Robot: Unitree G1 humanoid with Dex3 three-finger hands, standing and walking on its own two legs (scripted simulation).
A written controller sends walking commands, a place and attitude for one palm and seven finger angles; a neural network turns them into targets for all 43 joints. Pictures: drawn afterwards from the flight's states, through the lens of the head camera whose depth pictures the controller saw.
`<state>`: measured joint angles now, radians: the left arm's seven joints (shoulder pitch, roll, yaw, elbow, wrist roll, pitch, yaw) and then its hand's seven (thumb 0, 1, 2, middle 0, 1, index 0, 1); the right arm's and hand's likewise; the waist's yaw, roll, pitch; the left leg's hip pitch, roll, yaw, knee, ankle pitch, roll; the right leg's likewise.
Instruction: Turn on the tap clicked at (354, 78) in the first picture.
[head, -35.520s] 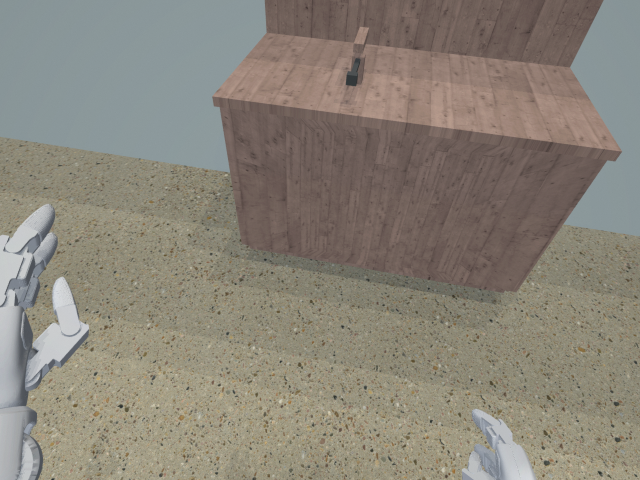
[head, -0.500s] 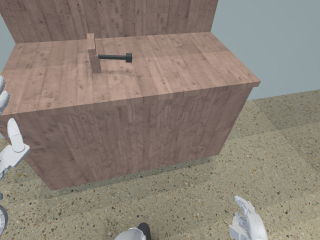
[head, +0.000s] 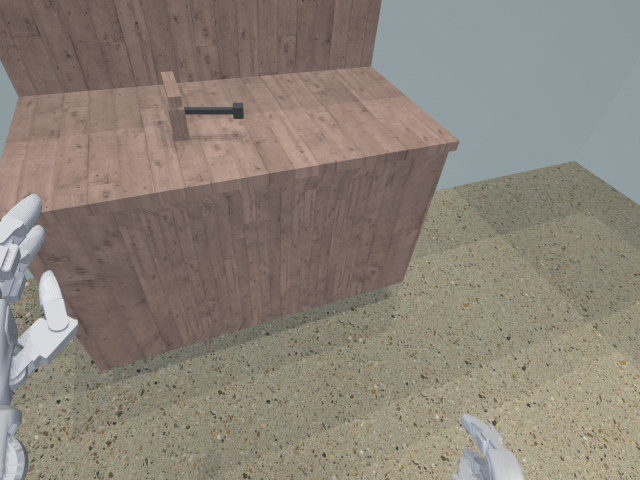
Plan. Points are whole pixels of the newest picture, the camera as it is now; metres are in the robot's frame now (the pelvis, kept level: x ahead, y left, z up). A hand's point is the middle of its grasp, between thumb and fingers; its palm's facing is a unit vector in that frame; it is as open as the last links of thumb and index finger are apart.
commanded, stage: stop stepping back and stand still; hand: left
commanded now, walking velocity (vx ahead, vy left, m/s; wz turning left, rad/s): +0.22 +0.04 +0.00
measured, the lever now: (238, 110) +0.91 +0.25 +0.02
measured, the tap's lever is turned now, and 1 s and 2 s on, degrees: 76 76 76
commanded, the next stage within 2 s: stand and check the lever's angle in 0.44 s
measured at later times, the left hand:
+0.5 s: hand (39, 355) +0.18 +0.26 +0.17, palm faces +0.43 -0.82 -0.39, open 7.5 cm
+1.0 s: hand (73, 314) +0.23 +0.26 +0.15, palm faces +0.38 -0.86 -0.35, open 7.4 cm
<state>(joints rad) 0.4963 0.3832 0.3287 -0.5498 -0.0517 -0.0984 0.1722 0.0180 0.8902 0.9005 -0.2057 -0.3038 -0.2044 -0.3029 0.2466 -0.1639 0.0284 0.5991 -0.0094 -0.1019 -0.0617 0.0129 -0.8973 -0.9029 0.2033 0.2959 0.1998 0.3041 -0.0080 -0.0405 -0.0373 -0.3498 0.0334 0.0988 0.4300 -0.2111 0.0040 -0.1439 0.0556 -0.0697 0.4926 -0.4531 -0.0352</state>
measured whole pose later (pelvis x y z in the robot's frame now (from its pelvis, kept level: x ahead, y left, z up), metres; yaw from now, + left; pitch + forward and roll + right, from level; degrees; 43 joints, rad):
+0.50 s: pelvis -0.04 +0.01 -0.01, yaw -1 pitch -2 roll +0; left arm 0.46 0.38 0.37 -0.47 -0.04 -0.14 0.17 0.02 0.89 0.90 -0.20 -0.30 -0.20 -0.30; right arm 0.28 -0.18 0.01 0.65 0.00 -0.14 -0.08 0.02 -0.90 -0.90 0.20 0.30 0.20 0.30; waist -0.03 -0.01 0.00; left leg -0.25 0.06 0.08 0.58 -0.29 -0.01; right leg -0.28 0.00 -0.07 0.60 -0.36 -0.01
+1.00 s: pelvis +0.00 +0.02 +0.00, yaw -1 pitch +0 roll -1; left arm 0.46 0.34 0.32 -0.49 -0.05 -0.14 0.16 0.02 0.89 0.90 -0.20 -0.30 -0.20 -0.30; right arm 0.15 -0.20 0.02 0.57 0.01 -0.09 -0.06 0.01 -0.90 -0.90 0.20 0.30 0.20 0.30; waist 0.01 0.00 0.03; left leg -0.23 0.03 0.06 0.52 -0.29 0.01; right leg -0.19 0.02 -0.06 0.45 -0.26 -0.02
